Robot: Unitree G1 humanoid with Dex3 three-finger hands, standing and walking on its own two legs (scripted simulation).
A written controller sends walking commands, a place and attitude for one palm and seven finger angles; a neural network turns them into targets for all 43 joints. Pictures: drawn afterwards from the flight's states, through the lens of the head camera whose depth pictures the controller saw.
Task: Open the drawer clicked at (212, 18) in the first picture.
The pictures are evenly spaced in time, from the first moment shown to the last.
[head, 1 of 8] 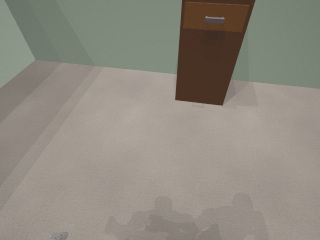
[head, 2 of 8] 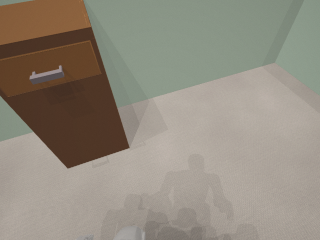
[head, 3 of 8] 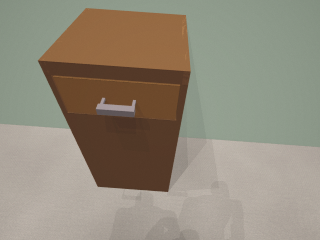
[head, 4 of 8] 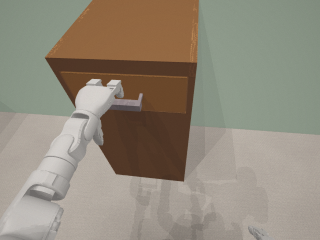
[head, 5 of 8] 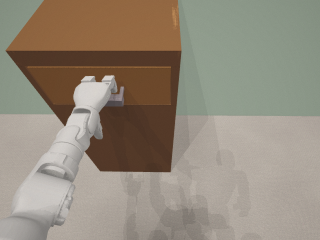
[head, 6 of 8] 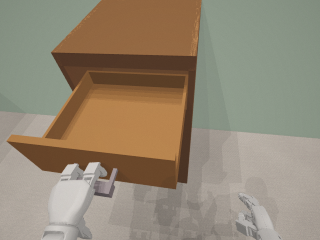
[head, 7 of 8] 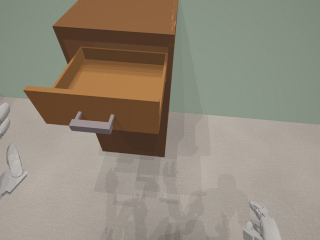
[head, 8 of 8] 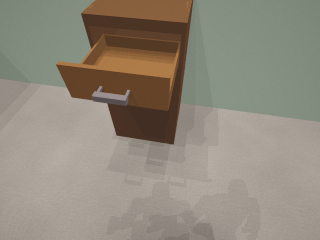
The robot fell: no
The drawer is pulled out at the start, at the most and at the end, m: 0.00 0.30 0.29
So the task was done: yes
